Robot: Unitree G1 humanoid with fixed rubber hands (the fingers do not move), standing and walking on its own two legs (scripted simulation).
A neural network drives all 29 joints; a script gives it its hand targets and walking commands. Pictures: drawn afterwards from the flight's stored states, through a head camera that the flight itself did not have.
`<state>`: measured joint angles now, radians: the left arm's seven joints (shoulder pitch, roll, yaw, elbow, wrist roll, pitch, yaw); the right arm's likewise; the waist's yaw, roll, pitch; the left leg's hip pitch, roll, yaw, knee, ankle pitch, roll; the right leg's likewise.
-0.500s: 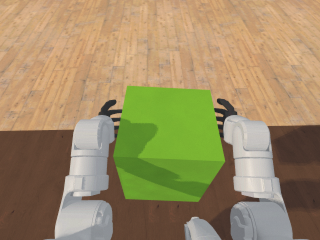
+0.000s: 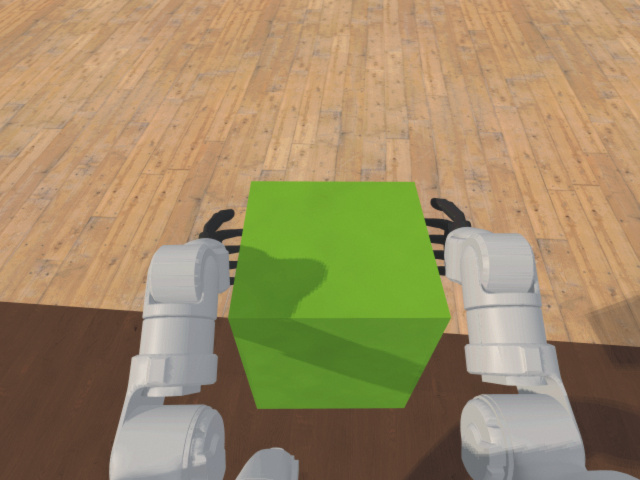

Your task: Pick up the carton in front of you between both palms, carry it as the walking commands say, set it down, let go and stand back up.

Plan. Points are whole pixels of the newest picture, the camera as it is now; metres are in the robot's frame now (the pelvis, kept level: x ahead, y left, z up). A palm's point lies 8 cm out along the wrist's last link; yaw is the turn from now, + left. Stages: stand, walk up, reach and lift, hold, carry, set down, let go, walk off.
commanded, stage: carry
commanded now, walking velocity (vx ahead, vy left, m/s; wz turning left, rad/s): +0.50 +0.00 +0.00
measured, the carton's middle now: (331, 301) +0.34 +0.02 +0.01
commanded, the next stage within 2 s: none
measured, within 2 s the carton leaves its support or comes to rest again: neither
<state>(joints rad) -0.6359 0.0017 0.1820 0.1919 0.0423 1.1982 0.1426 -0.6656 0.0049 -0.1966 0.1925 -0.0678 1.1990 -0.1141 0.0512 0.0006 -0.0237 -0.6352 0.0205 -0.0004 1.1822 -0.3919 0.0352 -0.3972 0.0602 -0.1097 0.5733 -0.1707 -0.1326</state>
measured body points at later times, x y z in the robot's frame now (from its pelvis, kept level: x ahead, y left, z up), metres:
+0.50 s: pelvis +0.30 +0.04 -0.03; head +0.33 +0.05 +0.42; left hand +0.68 +0.17 +0.06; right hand +0.66 -0.13 +0.06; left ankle +0.34 +0.08 -0.76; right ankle +0.23 -0.08 -0.67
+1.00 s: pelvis +0.60 -0.01 -0.06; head +0.62 -0.02 +0.39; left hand +0.96 +0.14 +0.03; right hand +0.97 -0.16 +0.03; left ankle +0.49 +0.10 -0.68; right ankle +0.66 -0.06 -0.78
